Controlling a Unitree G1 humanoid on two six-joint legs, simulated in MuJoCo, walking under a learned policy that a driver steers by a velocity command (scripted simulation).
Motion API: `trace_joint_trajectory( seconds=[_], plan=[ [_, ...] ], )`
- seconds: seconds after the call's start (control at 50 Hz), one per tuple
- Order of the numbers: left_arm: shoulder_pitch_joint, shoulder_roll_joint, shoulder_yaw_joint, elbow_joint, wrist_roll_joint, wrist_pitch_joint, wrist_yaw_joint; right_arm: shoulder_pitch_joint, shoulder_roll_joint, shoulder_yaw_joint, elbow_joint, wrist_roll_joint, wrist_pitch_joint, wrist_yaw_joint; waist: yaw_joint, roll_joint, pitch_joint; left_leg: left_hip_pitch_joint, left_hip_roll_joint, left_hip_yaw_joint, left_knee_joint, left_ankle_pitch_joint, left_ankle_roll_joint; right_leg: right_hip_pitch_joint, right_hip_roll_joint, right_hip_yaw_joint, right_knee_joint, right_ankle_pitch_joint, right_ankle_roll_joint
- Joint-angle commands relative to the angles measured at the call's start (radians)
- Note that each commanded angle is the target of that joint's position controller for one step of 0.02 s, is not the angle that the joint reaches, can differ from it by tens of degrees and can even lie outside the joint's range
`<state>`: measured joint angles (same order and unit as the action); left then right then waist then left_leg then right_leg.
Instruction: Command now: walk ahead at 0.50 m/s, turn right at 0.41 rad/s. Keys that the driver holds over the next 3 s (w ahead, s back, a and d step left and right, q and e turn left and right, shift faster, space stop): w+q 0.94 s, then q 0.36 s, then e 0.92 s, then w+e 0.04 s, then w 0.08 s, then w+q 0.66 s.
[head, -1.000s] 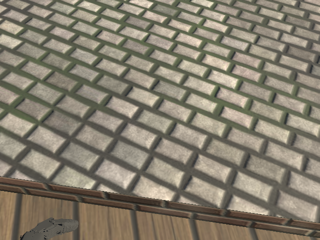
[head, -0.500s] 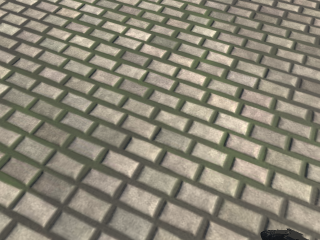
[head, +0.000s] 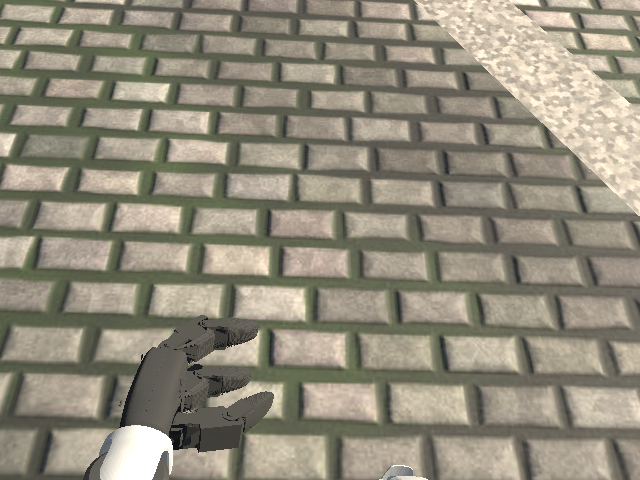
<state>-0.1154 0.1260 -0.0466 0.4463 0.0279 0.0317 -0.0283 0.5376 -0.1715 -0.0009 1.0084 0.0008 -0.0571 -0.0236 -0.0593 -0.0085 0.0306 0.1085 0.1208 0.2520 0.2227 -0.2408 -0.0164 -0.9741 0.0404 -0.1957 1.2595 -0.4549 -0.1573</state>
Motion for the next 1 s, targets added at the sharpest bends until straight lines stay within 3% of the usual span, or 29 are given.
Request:
trace_joint_trajectory(
  seconds=[0.02,0.04,0.06,0.08,0.1,0.12,0.14,0.18,0.24,0.26,0.32,0.4,0.46,0.5,0.52,0.54,0.56,0.58,0.6,0.62,0.64,0.7,0.74,0.84,0.9,0.92,0.94,0.96,1.0],
  plan=[
    [0.436,0.243,0.111,0.078,-0.033,-0.021,0.006,-0.054,-0.257,-0.070,-0.215,0.016,-0.049,0.051,0.235,0.007,-0.474,-0.527,0.018,-0.102,1.002,0.688,0.062,1.027,-0.147,0.715,-0.581,-0.229,-0.146],
    [0.455,0.334,0.157,0.105,-0.037,-0.002,0.020,-0.105,-0.228,-0.088,-0.241,-0.022,-0.061,0.086,0.235,-0.098,-0.532,-0.692,-0.153,-0.275,1.429,0.061,0.032,1.046,-0.308,1.201,-0.880,-0.161,-0.157],
    [0.797,0.364,0.131,0.258,0.022,-0.039,-0.015,-0.112,-0.178,-0.099,-0.220,-0.015,-0.057,0.140,0.325,-0.024,-0.163,-1.072,-0.269,-0.746,1.704,0.283,0.119,0.935,-0.265,1.146,-0.822,-0.085,0.040],
    [0.715,0.354,0.133,0.351,0.028,-0.073,-0.057,-0.145,-0.178,-0.089,-0.258,-0.032,-0.080,0.138,0.202,-0.052,-0.067,-1.159,-0.259,-0.701,1.779,0.299,0.146,0.821,-0.285,0.902,-0.790,0.135,0.070],
    [0.574,0.273,0.108,0.388,0.022,-0.098,-0.080,-0.138,-0.127,-0.066,-0.292,-0.060,-0.094,0.119,0.106,0.006,-0.087,-1.158,-0.257,-0.683,1.842,0.236,0.163,0.743,-0.279,0.749,-0.744,0.281,0.011],
    [0.435,0.179,0.083,0.411,0.047,-0.119,-0.092,-0.147,-0.056,-0.035,-0.306,-0.051,-0.084,0.111,0.003,0.064,-0.080,-1.187,-0.224,-0.656,1.879,0.256,0.199,0.626,-0.276,0.626,-0.742,0.259,0.002],
    [0.314,0.096,0.055,0.397,0.077,-0.130,-0.096,-0.133,-0.050,-0.018,-0.279,-0.026,-0.058,0.110,-0.054,0.113,-0.095,-1.176,-0.153,-0.609,1.871,0.290,0.199,0.502,-0.275,0.542,-0.749,0.218,-0.014],
    [0.162,0.034,0.035,0.394,0.051,-0.160,-0.084,-0.096,-0.026,-0.005,-0.252,-0.016,-0.020,0.098,-0.156,0.066,-0.051,-1.116,-0.090,-0.536,1.712,0.320,0.212,0.352,-0.183,0.342,-0.882,0.114,0.079],
    [0.252,0.121,0.050,0.402,0.054,-0.205,-0.044,-0.290,-0.130,-0.034,-0.307,-0.041,-0.066,0.117,-0.067,-0.017,-0.091,-0.888,-0.068,-0.363,1.376,0.378,0.134,0.279,-0.069,0.122,-0.937,0.314,0.155],
    [0.333,0.175,0.061,0.410,0.059,-0.209,-0.028,-0.366,-0.156,-0.045,-0.327,-0.030,-0.081,0.120,-0.015,-0.057,-0.118,-0.880,-0.092,-0.317,1.291,0.358,0.088,0.376,-0.058,0.094,-0.932,0.451,0.174],
    [0.581,0.253,0.077,0.439,0.063,-0.197,-0.012,-0.508,-0.155,-0.054,-0.365,-0.013,-0.076,0.110,0.090,-0.111,-0.075,-1.087,-0.120,-0.334,0.969,0.295,0.028,0.869,-0.169,0.164,-0.934,0.827,0.167],
    [0.585,0.276,0.086,0.452,0.039,-0.193,-0.058,-0.569,-0.118,-0.045,-0.390,-0.022,-0.009,0.103,0.045,-0.097,0.001,-0.990,-0.152,-0.286,0.570,0.314,0.069,1.026,-0.236,0.121,-1.008,1.061,0.132],
    [0.671,0.331,0.100,0.479,0.027,-0.180,-0.039,-0.555,-0.141,-0.047,-0.372,-0.025,-0.011,0.114,0.033,-0.101,0.010,-0.810,-0.203,-0.183,0.409,0.230,0.070,1.098,-0.248,0.070,-0.925,1.361,0.197],
    [0.641,0.376,0.112,0.454,0.036,-0.163,-0.018,-0.421,-0.206,-0.068,-0.310,-0.017,-0.036,0.090,-0.013,-0.119,0.006,-0.632,-0.253,-0.152,0.398,0.188,0.090,1.053,-0.261,0.059,-0.790,1.560,0.287],
    [0.531,0.412,0.120,0.411,0.041,-0.155,-0.015,-0.215,-0.248,-0.085,-0.238,-0.010,-0.051,0.069,-0.103,-0.090,-0.041,-0.382,-0.274,-0.155,0.333,0.270,0.133,0.926,-0.243,0.033,-0.632,1.672,0.357],
    [0.464,0.382,0.104,0.374,0.072,-0.156,-0.021,0.114,-0.262,-0.103,-0.124,-0.022,-0.054,0.039,-0.217,0.049,-0.220,0.102,-0.216,-0.265,0.409,0.378,0.215,0.650,-0.204,0.076,-0.257,1.367,0.396],
    [0.623,0.156,0.039,0.411,0.106,-0.155,-0.060,0.179,-0.276,-0.104,-0.060,-0.061,-0.051,0.042,-0.123,0.296,-0.392,0.568,-0.007,-0.546,0.557,0.904,0.460,0.250,-0.025,0.138,0.268,-0.070,0.442],
    [0.525,0.154,0.029,0.316,0.046,-0.168,-0.071,0.339,-0.261,-0.111,-0.058,-0.052,-0.056,0.055,-0.241,0.147,-0.549,0.721,0.162,-0.869,0.417,0.635,0.520,0.038,0.022,0.364,0.367,-0.179,0.413],
    [0.235,0.240,0.054,0.235,0.004,-0.180,-0.057,0.168,-0.275,-0.122,-0.088,-0.048,-0.077,0.045,-0.262,0.068,-0.133,0.419,0.140,-0.841,0.287,0.498,0.419,-0.196,-0.008,0.379,0.389,-0.149,0.365],
    [0.223,0.266,0.059,0.215,0.027,-0.180,-0.027,-0.049,-0.236,-0.111,-0.114,-0.023,-0.083,0.048,-0.152,0.033,-0.079,0.165,0.114,-0.753,0.230,0.427,0.389,-0.127,-0.048,0.369,0.268,-0.090,0.309],
    [0.162,0.216,0.060,0.105,-0.085,-0.202,0.015,-0.204,-0.199,-0.074,-0.200,0.052,-0.049,0.033,0.030,-0.012,-0.050,-0.168,0.074,-0.865,0.062,0.269,0.384,0.095,-0.033,0.298,0.206,0.047,0.213],
    [0.337,0.248,0.063,0.132,-0.042,-0.196,0.036,-0.422,-0.240,-0.073,-0.306,0.009,-0.032,0.020,0.175,-0.010,0.026,-0.620,-0.009,-0.722,-0.059,0.148,0.340,0.335,-0.117,0.280,-0.097,0.125,0.178],
    [0.257,0.212,0.050,0.113,-0.013,-0.191,0.043,-0.340,-0.265,-0.086,-0.300,0.016,-0.035,0.004,0.120,-0.045,0.002,-0.772,-0.116,-0.539,-0.027,0.262,0.275,0.574,-0.097,0.218,-0.401,0.359,0.199],
    [0.147,0.244,0.075,0.078,-0.055,-0.157,0.057,-0.125,-0.244,-0.097,-0.252,0.047,-0.004,-0.013,0.031,0.093,-0.054,-0.509,-0.099,-0.649,0.108,-0.018,0.198,0.650,-0.035,0.285,-0.719,0.526,0.247],
    [0.298,0.287,0.118,0.111,-0.046,-0.163,0.055,-0.123,-0.180,-0.089,-0.283,0.027,0.012,-0.005,0.109,0.104,-0.130,-0.424,-0.119,-0.647,0.384,0.056,0.129,0.803,-0.070,0.294,-0.762,0.360,0.168],
    [0.441,0.337,0.134,0.122,-0.028,-0.165,0.056,-0.107,-0.098,-0.065,-0.309,0.012,0.009,0.003,0.157,-0.018,-0.266,-0.538,-0.177,-0.547,0.692,-0.101,0.092,1.043,-0.260,0.473,-0.759,0.270,0.097],
    [0.493,0.427,0.153,0.140,-0.012,-0.151,0.049,0.051,-0.051,-0.045,-0.341,0.029,-0.011,0.012,0.079,-0.382,-0.363,-0.840,-0.255,-0.431,1.004,-0.386,0.040,1.288,-0.486,0.992,-0.903,0.121,-0.090],
    [0.484,0.366,0.152,0.142,-0.022,-0.147,0.046,0.025,-0.148,-0.059,-0.333,0.046,-0.010,0.009,0.103,-0.324,-0.318,-0.992,-0.166,-0.420,1.186,-0.308,0.017,1.253,-0.512,1.142,-0.947,-0.060,-0.127],
    [0.362,0.260,0.124,0.125,-0.013,-0.137,0.053,-0.188,-0.218,-0.084,-0.374,0.021,0.010,0.000,0.113,-0.070,-0.134,-0.954,-0.105,-0.380,1.216,-0.137,-0.011,0.998,-0.407,0.736,-0.915,0.338,-0.061]
  ],
)
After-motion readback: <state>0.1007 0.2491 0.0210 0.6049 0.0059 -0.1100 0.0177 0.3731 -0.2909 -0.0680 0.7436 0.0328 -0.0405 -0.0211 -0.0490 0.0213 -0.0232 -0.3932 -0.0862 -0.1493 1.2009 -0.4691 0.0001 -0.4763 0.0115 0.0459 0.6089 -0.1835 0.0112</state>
